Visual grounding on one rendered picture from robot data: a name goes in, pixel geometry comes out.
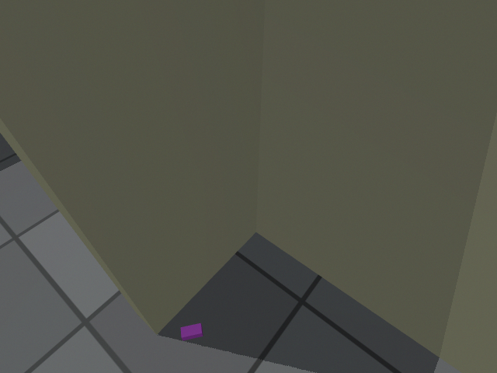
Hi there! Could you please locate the small box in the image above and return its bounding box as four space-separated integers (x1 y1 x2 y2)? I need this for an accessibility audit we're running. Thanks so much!
181 323 203 341

